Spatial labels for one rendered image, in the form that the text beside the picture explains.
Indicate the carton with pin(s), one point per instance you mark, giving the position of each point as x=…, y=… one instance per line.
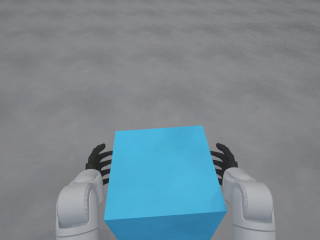
x=163, y=186

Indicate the right robot forearm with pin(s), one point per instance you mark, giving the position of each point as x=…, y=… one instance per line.
x=252, y=206

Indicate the left robot hand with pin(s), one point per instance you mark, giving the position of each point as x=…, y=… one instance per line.
x=95, y=158

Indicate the right robot hand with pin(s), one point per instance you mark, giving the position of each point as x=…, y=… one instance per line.
x=227, y=158

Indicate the left robot forearm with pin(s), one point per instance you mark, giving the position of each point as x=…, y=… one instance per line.
x=77, y=207

